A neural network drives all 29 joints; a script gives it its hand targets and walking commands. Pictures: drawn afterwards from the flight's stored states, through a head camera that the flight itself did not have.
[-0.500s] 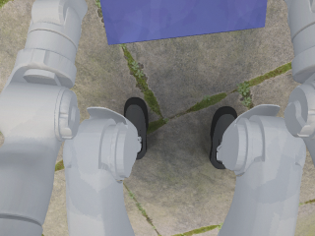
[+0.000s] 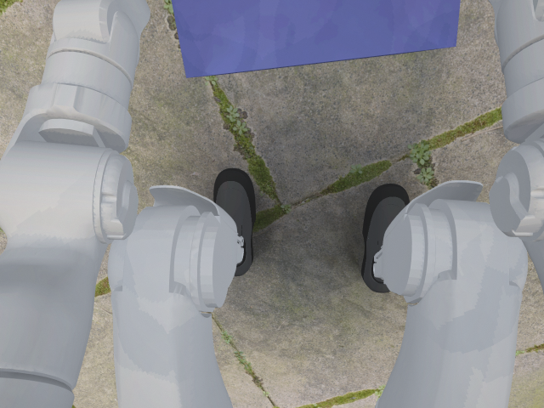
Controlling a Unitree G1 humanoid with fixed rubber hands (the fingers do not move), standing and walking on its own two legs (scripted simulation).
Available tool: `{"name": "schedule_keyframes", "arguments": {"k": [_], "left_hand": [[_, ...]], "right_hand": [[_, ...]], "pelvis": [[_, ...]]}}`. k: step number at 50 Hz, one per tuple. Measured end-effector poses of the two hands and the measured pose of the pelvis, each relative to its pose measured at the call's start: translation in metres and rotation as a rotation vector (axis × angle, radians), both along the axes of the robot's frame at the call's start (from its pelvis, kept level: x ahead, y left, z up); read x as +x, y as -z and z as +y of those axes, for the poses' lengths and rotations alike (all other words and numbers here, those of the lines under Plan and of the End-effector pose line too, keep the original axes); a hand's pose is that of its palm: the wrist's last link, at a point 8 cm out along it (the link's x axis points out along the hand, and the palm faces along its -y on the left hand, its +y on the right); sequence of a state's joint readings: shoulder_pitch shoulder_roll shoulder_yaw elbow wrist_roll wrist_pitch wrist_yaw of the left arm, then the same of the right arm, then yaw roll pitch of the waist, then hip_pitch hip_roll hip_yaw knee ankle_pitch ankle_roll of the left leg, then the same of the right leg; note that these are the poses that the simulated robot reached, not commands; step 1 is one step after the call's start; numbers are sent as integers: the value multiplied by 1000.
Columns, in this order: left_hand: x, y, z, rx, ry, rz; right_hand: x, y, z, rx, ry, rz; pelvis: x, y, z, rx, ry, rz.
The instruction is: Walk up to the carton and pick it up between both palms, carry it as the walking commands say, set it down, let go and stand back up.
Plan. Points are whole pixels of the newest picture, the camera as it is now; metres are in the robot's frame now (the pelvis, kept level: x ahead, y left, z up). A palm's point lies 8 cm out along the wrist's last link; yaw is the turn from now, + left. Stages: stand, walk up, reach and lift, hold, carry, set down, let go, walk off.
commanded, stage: reach and lift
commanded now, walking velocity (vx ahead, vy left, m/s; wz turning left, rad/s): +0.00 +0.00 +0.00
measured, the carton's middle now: out of the picture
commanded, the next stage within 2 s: none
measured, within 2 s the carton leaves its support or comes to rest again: leaves its support in 0.30 s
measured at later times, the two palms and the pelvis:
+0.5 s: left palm out of the picture +0.53 +0.18 -0.15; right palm out of the picture +0.55 -0.17 -0.15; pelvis -0.02 +0.00 -0.01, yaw +0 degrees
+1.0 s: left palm out of the picture +0.54 +0.18 -0.11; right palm out of the picture +0.55 -0.16 -0.11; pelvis -0.02 -0.01 +0.01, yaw +1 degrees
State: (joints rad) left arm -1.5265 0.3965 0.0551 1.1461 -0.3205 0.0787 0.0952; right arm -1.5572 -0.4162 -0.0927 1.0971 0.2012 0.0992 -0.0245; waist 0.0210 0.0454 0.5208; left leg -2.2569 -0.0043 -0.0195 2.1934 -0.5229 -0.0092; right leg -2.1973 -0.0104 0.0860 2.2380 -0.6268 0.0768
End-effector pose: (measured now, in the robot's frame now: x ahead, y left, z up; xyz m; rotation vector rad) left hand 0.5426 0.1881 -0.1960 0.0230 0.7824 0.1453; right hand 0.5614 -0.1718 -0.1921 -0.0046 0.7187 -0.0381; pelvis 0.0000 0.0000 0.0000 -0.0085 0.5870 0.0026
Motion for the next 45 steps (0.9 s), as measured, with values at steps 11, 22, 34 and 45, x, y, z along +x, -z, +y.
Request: {"name": "schedule_keyframes", "arguments": {"k": [11,22,34,45], "left_hand": [[-3,-5,-3,19,3,39],[-5,-34,-9,58,13,-7],[-11,-54,-8,55,-32,1],[-8,-72,-7,124,-119,-5]], "right_hand": [[-4,-3,-1,-13,16,27],[-8,-33,-2,-50,47,-8],[-8,-56,1,-66,22,11],[-8,-64,10,-54,33,23]], "pelvis": [[-4,2,0,0,1,-14],[-19,6,-1,3,2,-70],[-24,2,-8,23,2,-107],[-22,-3,-12,37,4,-124]]}}
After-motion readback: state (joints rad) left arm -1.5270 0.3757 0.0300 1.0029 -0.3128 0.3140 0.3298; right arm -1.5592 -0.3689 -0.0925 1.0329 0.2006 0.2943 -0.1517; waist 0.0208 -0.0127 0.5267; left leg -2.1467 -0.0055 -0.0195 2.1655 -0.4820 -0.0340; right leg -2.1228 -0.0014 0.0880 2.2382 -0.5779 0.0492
